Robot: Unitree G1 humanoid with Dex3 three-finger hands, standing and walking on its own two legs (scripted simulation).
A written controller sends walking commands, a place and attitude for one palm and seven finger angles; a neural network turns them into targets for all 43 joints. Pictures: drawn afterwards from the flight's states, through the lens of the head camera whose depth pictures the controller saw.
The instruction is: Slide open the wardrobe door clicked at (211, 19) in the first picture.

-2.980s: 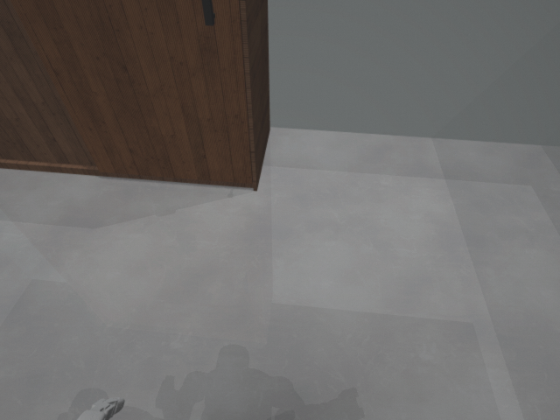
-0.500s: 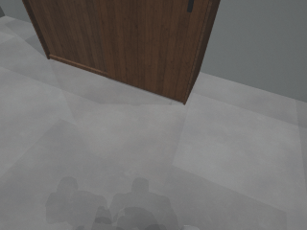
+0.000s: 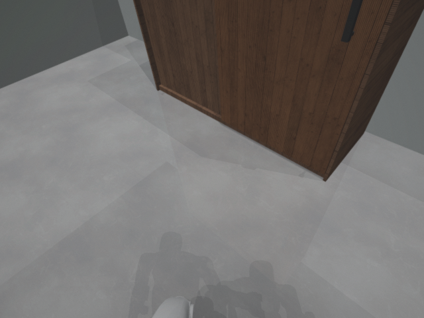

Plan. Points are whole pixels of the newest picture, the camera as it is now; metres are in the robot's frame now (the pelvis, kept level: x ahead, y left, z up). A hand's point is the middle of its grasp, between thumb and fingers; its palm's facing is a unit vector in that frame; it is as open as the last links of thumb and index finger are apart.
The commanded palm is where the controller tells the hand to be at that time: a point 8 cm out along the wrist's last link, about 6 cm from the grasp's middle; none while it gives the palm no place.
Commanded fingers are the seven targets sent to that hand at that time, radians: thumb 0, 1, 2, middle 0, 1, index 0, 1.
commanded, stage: walk to a spot facing it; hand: right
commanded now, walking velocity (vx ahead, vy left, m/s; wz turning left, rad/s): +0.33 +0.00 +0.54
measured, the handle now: (356, 11) +1.05 -0.47 +0.14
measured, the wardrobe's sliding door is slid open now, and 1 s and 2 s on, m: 0.00 0.00 0.00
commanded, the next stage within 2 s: turn to face it in 1.14 s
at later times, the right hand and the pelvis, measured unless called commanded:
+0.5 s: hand (263, 240) +0.35 -0.10 -0.18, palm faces -0.21 +0.96 -0.19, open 7.2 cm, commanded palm none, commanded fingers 0.00 -0.90 -0.90 0.20 0.30 0.20 0.30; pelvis +0.22 +0.06 -0.02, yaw +15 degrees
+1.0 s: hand (263, 195) +0.50 -0.12 -0.19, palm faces -0.33 +0.93 -0.15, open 7.4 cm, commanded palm none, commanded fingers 0.00 -0.90 -0.90 0.20 0.30 0.20 0.30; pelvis +0.45 +0.05 -0.01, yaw +25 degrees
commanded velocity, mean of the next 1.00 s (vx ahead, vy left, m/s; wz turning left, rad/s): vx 0.34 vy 0.00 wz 0.38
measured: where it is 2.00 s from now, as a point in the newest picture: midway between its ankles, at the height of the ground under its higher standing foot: (191, 251)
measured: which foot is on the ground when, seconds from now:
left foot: up 0.00-0.34, down 0.36-0.84, up 0.86-1.00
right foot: down 0.00-0.36, up 0.38-0.80, down 0.82-1.00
